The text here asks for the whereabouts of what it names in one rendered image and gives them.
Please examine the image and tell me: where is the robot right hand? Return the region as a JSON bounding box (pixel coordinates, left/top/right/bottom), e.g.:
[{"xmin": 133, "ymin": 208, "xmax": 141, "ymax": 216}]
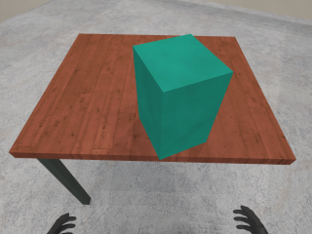
[{"xmin": 233, "ymin": 205, "xmax": 268, "ymax": 234}]

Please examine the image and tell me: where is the robot left hand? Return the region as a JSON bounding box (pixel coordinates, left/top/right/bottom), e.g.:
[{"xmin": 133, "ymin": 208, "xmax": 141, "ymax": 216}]
[{"xmin": 47, "ymin": 213, "xmax": 77, "ymax": 234}]

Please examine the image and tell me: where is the carton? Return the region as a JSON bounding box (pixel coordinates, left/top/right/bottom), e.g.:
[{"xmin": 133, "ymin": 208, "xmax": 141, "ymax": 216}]
[{"xmin": 133, "ymin": 33, "xmax": 233, "ymax": 160}]

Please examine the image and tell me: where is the table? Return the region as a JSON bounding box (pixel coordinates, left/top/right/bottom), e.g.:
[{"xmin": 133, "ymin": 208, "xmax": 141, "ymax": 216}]
[{"xmin": 9, "ymin": 33, "xmax": 296, "ymax": 205}]

